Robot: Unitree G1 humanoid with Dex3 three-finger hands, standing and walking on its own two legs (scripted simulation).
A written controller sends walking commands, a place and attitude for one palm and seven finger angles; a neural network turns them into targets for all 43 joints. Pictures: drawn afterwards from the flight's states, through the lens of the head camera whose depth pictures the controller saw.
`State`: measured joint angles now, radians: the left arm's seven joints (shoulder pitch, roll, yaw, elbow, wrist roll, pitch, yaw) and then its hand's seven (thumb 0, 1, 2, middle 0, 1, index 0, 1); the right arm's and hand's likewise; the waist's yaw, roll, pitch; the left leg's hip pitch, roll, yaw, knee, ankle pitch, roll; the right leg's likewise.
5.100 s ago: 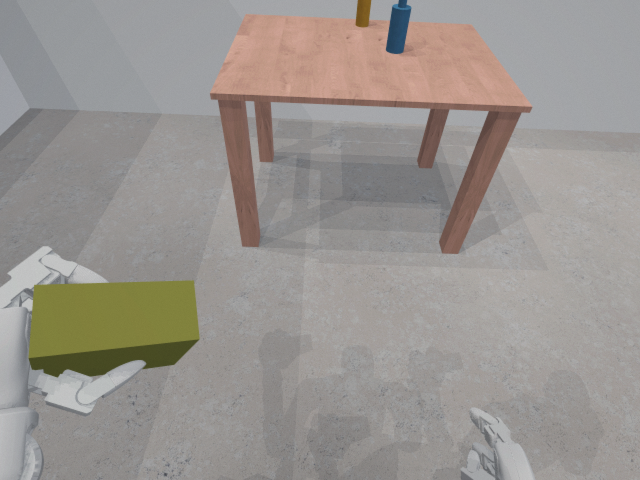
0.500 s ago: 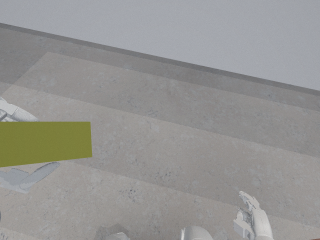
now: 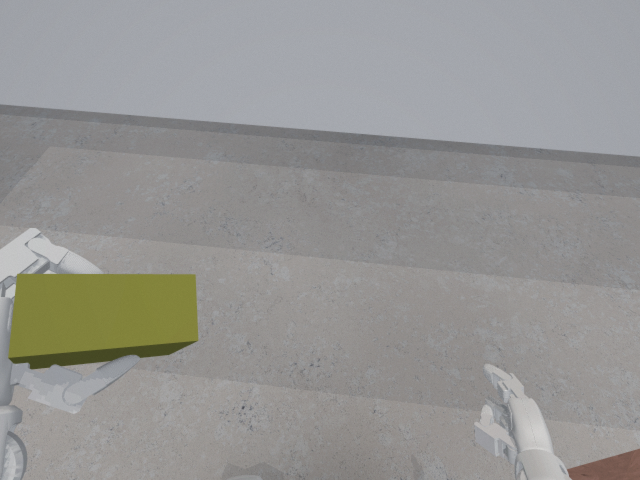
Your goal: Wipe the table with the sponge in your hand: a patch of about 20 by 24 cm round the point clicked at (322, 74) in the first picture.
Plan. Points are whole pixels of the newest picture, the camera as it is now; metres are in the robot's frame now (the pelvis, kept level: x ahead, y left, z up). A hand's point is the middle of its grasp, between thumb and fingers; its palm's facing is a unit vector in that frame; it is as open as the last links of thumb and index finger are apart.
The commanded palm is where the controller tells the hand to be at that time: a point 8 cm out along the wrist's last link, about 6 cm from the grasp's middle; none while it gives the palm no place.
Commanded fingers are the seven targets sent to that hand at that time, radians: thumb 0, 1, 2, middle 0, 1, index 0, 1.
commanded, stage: turn to face it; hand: left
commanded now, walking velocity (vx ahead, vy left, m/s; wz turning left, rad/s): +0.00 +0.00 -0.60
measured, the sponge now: (134, 320) +0.23 +0.19 +0.15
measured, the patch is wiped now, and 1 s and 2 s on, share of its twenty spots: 0.00 0.00 0.00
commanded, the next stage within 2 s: none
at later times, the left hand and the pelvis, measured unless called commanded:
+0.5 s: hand (219, 314) +0.24 +0.11 +0.16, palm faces +0.05 -0.85 -0.53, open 10.2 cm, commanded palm +0.18 +0.18 +0.18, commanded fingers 0.00 0.10 1.30 -1.20 -1.60 -1.20 -1.60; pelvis -0.06 -0.03 -0.02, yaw -18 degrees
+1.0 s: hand (243, 396) +0.17 +0.07 +0.17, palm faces -0.11 -0.89 -0.44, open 10.2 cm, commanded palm +0.15 +0.13 +0.18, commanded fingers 0.00 0.10 1.30 -1.20 -1.60 -1.20 -1.60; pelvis -0.14 -0.01 +0.00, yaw -34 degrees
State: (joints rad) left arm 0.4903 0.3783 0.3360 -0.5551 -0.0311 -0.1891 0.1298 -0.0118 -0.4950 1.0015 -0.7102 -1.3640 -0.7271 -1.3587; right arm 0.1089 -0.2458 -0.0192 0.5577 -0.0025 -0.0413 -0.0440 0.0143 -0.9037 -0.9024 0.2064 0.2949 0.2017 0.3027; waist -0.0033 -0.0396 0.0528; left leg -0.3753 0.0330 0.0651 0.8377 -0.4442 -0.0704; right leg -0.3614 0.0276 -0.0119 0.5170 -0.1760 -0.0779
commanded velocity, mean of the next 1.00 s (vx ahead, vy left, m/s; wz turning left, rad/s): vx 0.00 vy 0.00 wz -0.60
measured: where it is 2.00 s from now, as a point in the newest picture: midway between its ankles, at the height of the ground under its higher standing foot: outside the picture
